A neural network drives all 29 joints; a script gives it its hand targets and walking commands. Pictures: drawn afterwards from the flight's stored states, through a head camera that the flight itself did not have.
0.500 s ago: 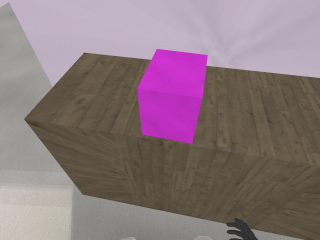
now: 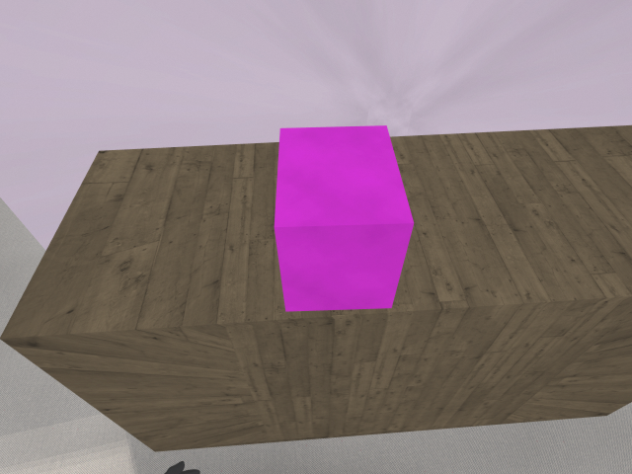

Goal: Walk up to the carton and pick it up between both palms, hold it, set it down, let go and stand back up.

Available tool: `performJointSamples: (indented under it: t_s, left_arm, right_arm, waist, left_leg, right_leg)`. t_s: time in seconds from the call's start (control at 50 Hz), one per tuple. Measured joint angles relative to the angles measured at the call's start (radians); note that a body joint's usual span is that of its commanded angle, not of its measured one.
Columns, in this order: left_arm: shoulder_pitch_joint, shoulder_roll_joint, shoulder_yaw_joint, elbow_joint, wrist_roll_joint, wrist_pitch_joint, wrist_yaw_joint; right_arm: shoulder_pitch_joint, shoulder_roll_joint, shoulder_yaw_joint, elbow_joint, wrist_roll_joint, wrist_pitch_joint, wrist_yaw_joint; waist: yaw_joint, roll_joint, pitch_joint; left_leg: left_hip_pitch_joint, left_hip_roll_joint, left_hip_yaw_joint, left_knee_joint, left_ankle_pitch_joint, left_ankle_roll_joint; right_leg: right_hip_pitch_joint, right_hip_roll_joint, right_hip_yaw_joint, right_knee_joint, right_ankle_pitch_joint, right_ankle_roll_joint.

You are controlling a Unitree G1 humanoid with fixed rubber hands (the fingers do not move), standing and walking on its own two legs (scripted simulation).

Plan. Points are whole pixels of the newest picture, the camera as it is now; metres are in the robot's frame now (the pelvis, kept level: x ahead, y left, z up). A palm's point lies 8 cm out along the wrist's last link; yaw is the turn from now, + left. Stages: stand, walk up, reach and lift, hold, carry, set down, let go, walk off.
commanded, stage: walk up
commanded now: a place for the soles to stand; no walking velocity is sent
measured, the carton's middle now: (336, 218) +0.47 -0.01 +0.05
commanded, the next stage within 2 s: none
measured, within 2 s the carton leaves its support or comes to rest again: neither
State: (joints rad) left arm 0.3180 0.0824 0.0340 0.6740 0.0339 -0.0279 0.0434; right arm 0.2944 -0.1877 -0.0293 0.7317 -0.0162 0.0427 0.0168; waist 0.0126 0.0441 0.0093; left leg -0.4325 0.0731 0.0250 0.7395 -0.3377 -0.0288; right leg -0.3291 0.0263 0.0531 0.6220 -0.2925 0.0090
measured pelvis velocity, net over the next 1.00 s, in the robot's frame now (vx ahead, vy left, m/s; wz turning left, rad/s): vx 0.02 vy -0.02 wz -0.04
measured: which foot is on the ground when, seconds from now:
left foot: up 0.00-0.00, down 0.02-1.00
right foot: down 0.00-0.04, up 0.06-0.40, down 0.42-1.00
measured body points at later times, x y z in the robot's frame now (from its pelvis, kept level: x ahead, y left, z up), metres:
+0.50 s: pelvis +0.01 +0.02 +0.00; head +0.03 +0.02 +0.45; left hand +0.17 +0.20 -0.12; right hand +0.07 -0.21 -0.12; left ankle +0.06 +0.14 -0.72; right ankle +0.01 -0.08 -0.72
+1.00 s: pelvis +0.02 -0.02 +0.01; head +0.03 -0.02 +0.46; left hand +0.13 +0.19 -0.13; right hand +0.09 -0.24 -0.12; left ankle +0.06 +0.14 -0.72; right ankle +0.01 -0.08 -0.72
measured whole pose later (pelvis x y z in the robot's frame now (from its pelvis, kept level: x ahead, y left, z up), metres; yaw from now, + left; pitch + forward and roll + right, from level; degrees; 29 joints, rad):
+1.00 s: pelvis +0.02 -0.02 +0.01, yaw -3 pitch -2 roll +0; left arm 0.25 0.15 0.03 0.80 0.01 0.01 -0.02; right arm 0.30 -0.11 -0.02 0.80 -0.02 -0.02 -0.02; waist 0.00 -0.02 0.04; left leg -0.25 0.10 0.03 0.51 -0.22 -0.07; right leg -0.19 0.04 -0.13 0.51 -0.30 -0.09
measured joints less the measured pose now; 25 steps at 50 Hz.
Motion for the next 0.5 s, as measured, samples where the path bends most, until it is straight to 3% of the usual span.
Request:
performJointSamples:
  t_s: [0.04,0.12,0.24,0.32,0.38,0.44,0.5]
  left_arm:
    - [-0.031,0.032,0.005,0.018,-0.009,0.02,-0.019]
    - [-0.068,0.093,0.019,0.053,-0.002,0.067,-0.028]
    - [-0.101,0.122,0.03,0.063,0.009,0.092,-0.033]
    - [-0.127,0.113,0.025,0.061,0.013,0.101,-0.038]
    - [-0.144,0.094,0.015,0.054,0.011,0.096,-0.043]
    - [-0.153,0.06,0.006,0.047,0.013,0.072,-0.049]
    - [-0.145,0.033,-0.011,0.056,0.004,0.054,-0.057]
  right_arm:
    - [0.001,0.024,0.003,-0.001,-0.005,-0.023,-0.011]
    - [0.0,0.089,0.018,-0.013,-0.006,-0.038,-0.03]
    - [0.007,0.126,0.02,-0.047,-0.014,-0.067,-0.055]
    - [0.006,0.115,0.011,-0.059,-0.013,-0.071,-0.059]
    - [0.001,0.097,0.004,-0.061,-0.011,-0.065,-0.055]
    - [-0.01,0.069,-0.004,-0.044,0.0,-0.053,-0.042]
    - [-0.008,0.057,-0.007,-0.017,0.008,-0.041,-0.036]
  waist:
    - [-0.009,-0.035,0.012]
    - [-0.018,-0.098,0.016]
    - [-0.036,-0.101,0.028]
    - [-0.044,-0.101,0.039]
    - [-0.047,-0.099,0.042]
    - [-0.043,-0.075,0.05]
    - [-0.042,-0.058,0.04]
  left_leg:
    - [0.042,-0.015,0.016,-0.092,0.125,0.007]
    - [0.058,-0.03,0.069,-0.064,0.056,0.037]
    - [0.092,-0.013,0.1,-0.141,0.085,0.047]
    - [0.095,-0.007,0.119,-0.157,0.093,0.048]
    - [0.087,-0.002,0.133,-0.144,0.088,0.042]
    - [0.073,0.018,0.129,-0.101,0.066,0.029]
    - [0.096,0.019,0.1,-0.133,0.08,0.014]
  right_leg:
    - [-0.022,-0.017,0.018,0.079,-0.048,0.013]
    - [-0.075,-0.013,0.033,0.248,-0.233,0.014]
    - [-0.116,-0.004,-0.026,0.352,-0.235,0.02]
    - [-0.107,-0.021,-0.045,0.302,-0.206,0.026]
    - [-0.064,-0.036,-0.064,0.171,-0.175,0.021]
    - [0.007,-0.025,-0.09,-0.002,0.021,-0.024]
    - [0.031,-0.009,-0.102,-0.022,0.006,-0.047]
